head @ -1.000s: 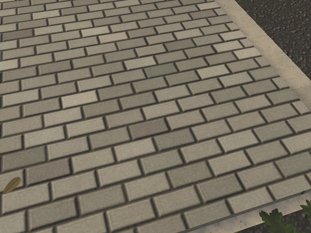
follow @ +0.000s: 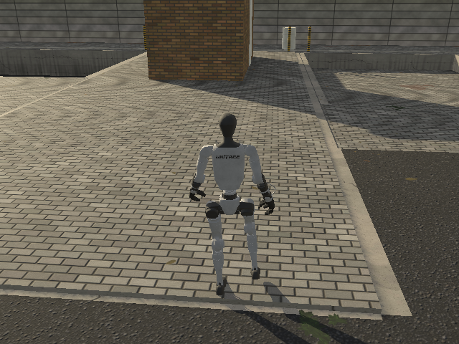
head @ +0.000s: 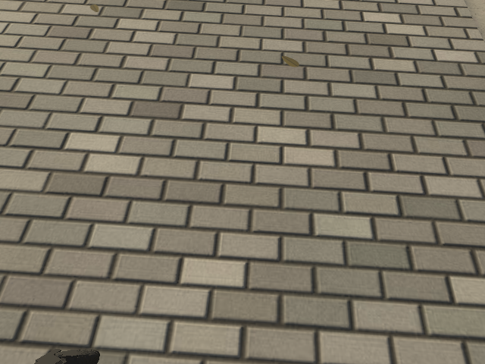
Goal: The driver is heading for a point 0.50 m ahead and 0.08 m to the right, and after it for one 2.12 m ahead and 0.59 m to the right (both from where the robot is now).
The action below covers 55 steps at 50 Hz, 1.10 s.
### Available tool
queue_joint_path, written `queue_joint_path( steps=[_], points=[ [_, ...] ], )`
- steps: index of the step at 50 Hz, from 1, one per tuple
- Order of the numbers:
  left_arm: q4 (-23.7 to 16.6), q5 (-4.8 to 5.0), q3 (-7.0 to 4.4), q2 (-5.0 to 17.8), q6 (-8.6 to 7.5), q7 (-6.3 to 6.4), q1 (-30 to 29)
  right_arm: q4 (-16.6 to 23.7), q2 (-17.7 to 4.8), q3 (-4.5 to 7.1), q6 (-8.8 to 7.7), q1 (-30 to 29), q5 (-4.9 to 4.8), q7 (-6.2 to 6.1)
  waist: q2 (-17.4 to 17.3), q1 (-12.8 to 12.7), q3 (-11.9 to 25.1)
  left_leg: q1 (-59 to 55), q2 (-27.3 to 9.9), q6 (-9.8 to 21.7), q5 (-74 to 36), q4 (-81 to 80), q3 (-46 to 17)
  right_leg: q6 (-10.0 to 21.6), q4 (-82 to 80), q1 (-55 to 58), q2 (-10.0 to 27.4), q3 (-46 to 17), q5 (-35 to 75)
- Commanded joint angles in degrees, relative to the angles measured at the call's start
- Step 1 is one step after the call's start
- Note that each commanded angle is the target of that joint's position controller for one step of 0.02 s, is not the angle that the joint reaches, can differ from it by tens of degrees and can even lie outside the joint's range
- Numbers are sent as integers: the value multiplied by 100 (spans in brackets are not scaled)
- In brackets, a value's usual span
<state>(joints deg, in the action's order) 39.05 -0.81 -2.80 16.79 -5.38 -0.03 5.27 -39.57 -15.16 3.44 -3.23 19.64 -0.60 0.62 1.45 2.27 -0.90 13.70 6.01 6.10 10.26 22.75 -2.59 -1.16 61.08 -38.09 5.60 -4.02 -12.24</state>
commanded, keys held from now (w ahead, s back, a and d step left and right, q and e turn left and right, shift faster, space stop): w+q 0.02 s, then w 0.42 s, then w+e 0.56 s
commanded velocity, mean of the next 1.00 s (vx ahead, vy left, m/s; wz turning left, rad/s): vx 0.50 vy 0.00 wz -0.06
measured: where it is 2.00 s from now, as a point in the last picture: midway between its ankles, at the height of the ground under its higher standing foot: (303, 193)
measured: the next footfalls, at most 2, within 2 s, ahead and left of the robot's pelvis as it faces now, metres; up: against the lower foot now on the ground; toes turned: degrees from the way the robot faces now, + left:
right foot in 0.26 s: +0.32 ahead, -0.15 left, +0.00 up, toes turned +7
left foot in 0.76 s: +0.59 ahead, +0.11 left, +0.00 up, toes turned -1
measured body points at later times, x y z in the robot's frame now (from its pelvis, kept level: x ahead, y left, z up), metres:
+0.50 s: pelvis +0.28 -0.06 +0.00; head +0.30 -0.07 +0.45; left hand +0.30 +0.21 -0.11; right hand +0.47 -0.30 -0.10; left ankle +0.32 +0.10 -0.67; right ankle +0.28 -0.15 -0.74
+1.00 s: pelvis +0.54 +0.00 +0.00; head +0.56 +0.00 +0.45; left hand +0.71 +0.27 -0.10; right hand +0.59 -0.29 -0.11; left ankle +0.55 +0.11 -0.74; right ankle +0.58 -0.16 -0.67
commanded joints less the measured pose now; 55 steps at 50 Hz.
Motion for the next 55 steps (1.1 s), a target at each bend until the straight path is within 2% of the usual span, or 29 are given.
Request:
queue_joint_path(
  steps=[1, 3, 7, 10, 12, 13, 14, 15, 16, 17, 19, 22, 24, 27, 32, 35, 36, 37, 38, 39, 40, 41, 42, 43, 44, 46, 48, 51, 55],
  points=[
    [-278, -15, -24, 199, 11, 10, -211, 397, -888, 250, -91, -170, -36, -116, -392, -100, 54, 174, -1113, 896, -898, -1066, -1143, -220, -1353, 192, -171, 163, 931],
    [-318, 55, 26, 110, -19, -41, -595, 337, -929, 252, -60, -61, -45, -134, -611, 96, 70, 127, -1087, 749, -562, -1045, -1009, -275, -2290, 516, -335, 243, 1494],
    [-405, 141, -30, 331, -116, -162, -954, 128, -959, 253, -46, 269, -79, -107, -705, 310, 38, -435, -1463, 672, -250, -765, -1362, -145, -3006, 709, -367, 134, 1697],
    [-406, 138, -118, 524, -182, -207, -751, 47, -984, 266, 7, 247, -44, -117, -881, 171, -1, -961, -1705, 535, -651, -373, -1663, 137, -3336, 892, -384, 127, 1061],
    [-190, 95, -251, 724, -226, -179, 45, 69, -877, 226, 51, 133, -24, -111, -880, -249, 382, -983, -1413, 331, -1888, 501, -1481, 418, -3674, 2020, -533, 359, 926],
    [-81, 9, -330, 972, -254, -150, 853, 163, -645, 126, 50, 97, 30, -103, -594, -612, 1142, -485, -1120, 131, -1704, 1761, -1189, 765, -3440, 3363, 103, -223, 994],
    [56, -70, -462, 1466, -215, -129, 1557, 249, -339, 18, -13, 712, -32, -118, 812, -561, 1946, 1481, -302, -366, -67, 3767, -508, 1633, -3639, 5448, 1266, -2432, 216],
    [233, 95, -405, 1157, -169, -200, 1831, 240, -476, -1, -71, 812, -79, -128, 1505, -619, 1966, 2650, -147, -489, 2221, 4776, -660, 1959, -4419, 5802, 1678, -4025, -1131],
    [215, 175, -286, 762, -133, -179, 1577, 253, -885, 100, -88, 314, -152, -115, 810, -704, 1132, 3152, -463, -466, 1874, 5247, -817, 1717, -4511, 5211, 1552, -3490, -1727],
    [154, 131, -224, 614, -80, -147, 1296, 347, -896, 86, -106, -156, -112, -105, 377, -659, 671, 3148, -713, -444, 1426, 5202, -582, 1513, -4550, 4539, 1306, -2703, -1415],
    [152, 38, -125, 398, -63, -137, 959, 433, -783, 103, -135, -498, 20, -83, 250, -411, 133, 2866, -1076, -449, 787, 4522, -393, 1399, -4857, 3534, 862, -1828, -360],
    [260, 81, -121, 433, -114, -117, 1000, 373, -503, 45, -86, -356, 9, -68, 405, -249, 127, 2555, -1206, -557, 512, 4022, -198, 1470, -5129, 3130, 650, -1204, 649],
    [344, 133, -160, 591, -105, -89, 1112, 520, -417, 5, -103, -739, 74, -94, 284, -294, -16, 2709, -1244, -680, 185, 3349, -86, 1536, -5246, 3054, 587, -998, 1231],
    [455, 177, -198, 719, -25, -38, 1336, 636, -254, -63, -186, -1338, 76, -51, 226, -470, -105, 2405, -1098, -782, -754, 2028, 6, 1400, -5251, 2968, 360, -632, 1540],
    [675, 251, -220, 792, 125, 19, 1912, 788, -307, -46, -309, -2173, -17, 105, 252, -731, -174, 1816, -762, -798, -1400, 818, 13, 1270, -4902, 3194, 470, -807, 1418],
    [690, 247, -281, 906, 213, 79, 1912, 788, -548, 56, -379, -2078, -27, 131, 405, -513, -91, 1320, -701, -622, -949, 411, -80, 1099, -4457, 3505, 639, -1145, 1486],
    [672, 239, -293, 923, 236, 91, 1830, 702, -663, 120, -397, -1729, -20, 108, 423, -278, 81, 728, -654, -502, -857, 231, 0, 999, -4095, 3433, 553, -1098, 1909],
    [632, 205, -257, 817, 240, 86, 1788, 535, -877, 233, -406, -1072, 22, 53, 355, 52, 532, -337, -726, -325, -861, 177, 21, 835, -3325, 3169, 246, -913, 2251],
    [426, 94, -141, 501, 224, 74, 1635, 435, -1226, 335, -396, -97, 136, -22, -85, 501, 1413, -1966, -1658, 43, -863, 508, -800, 625, -1763, 2216, -122, -670, 1306],
    [300, 161, 42, -104, 140, 67, 2460, 293, -1608, 417, -304, 323, 150, -21, -1733, 216, 2297, -3926, -3066, 889, -190, 282, -3052, 256, 186, 140, -871, -61, -1829],
    [347, 295, -52, 368, 113, 75, 2341, 266, -1129, 319, -260, 414, 99, -11, -1610, 353, 2224, -3695, -3069, 935, 1063, -265, -3875, 217, 1046, -550, -610, -423, -2166],
    [251, 356, -175, 733, 131, 81, 1774, 261, -807, 222, -247, 118, 71, -35, -1087, 395, 1338, -2965, -2828, 687, 1252, -432, -3043, 209, 1281, -819, -382, -390, -1649],
    [179, 306, -189, 718, 160, 91, 1458, 247, -673, 163, -238, -243, 83, -39, -752, 253, 824, -2180, -2592, 554, 776, -577, -2335, 178, 1193, -686, -170, -227, -1193],
    [126, 238, -204, 655, 193, 76, 1312, 206, -519, 116, -236, -515, 104, -22, -704, 87, 456, -1527, -2388, 527, 346, -780, -1841, 153, 979, -516, -32, -200, -909],
    [109, 237, -214, 541, 253, 48, 1360, 166, -449, 100, -260, -701, 144, -17, -859, -99, 270, -1028, -2235, 481, 66, -986, -1420, 138, 797, -212, 116, -224, -720],
    [82, 255, -181, 297, 378, 20, 1388, 83, -461, 137, -324, -885, 123, -11, -856, -256, 80, -510, -2146, 503, -334, -1313, -837, 90, 578, 54, 196, -140, -559],
    [-56, 210, -169, 241, 446, 9, 1174, -18, -627, 207, -373, -898, 115, -20, -660, -293, -48, -403, -2209, 579, -751, -1482, -442, 21, 189, -73, 243, -151, -231],
    [-177, 189, -132, 196, 436, -78, 816, -152, -821, 274, -356, -848, 116, -56, -507, -220, -84, -536, -2132, 527, -1086, -1534, 203, 14, -704, -52, 249, -79, 665],
    [-415, 199, -91, 185, 393, -221, 66, -309, -1068, 344, -273, -621, 35, -93, -399, 47, -251, -789, -2131, 335, -1083, -1507, 797, 155, -1832, 220, 122, 270, 1269]
  ],
)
